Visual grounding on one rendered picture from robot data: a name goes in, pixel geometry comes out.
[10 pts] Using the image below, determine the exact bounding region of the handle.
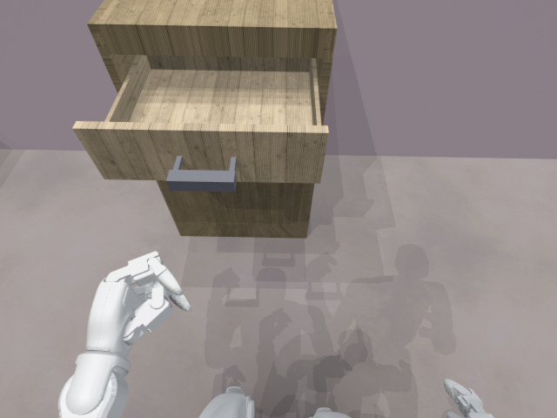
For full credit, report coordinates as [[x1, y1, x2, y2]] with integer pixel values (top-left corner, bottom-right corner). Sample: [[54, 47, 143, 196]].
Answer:
[[166, 156, 237, 192]]

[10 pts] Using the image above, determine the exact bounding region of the drawer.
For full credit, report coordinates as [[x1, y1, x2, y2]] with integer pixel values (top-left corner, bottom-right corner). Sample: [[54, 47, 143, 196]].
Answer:
[[72, 55, 329, 184]]

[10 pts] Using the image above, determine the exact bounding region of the robot left forearm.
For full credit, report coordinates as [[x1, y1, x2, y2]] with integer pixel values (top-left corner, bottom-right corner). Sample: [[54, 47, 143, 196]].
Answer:
[[58, 351, 131, 418]]

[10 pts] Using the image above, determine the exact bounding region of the robot right hand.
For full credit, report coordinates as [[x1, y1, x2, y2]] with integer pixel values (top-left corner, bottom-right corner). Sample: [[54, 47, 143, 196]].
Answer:
[[444, 379, 494, 418]]

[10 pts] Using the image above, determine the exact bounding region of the cabinet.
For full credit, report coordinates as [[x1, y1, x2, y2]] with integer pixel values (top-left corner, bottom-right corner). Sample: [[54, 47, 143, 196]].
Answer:
[[87, 0, 337, 239]]

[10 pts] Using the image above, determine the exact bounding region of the right robot shin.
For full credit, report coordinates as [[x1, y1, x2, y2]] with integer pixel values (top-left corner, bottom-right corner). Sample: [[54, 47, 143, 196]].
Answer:
[[315, 408, 332, 415]]

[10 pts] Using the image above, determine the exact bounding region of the robot left thigh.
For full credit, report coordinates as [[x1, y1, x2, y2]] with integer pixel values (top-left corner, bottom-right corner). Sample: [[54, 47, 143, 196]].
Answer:
[[199, 393, 255, 418]]

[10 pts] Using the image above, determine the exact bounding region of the robot left hand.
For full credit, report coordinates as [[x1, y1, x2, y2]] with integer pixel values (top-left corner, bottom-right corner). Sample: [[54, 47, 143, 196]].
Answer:
[[86, 251, 192, 357]]

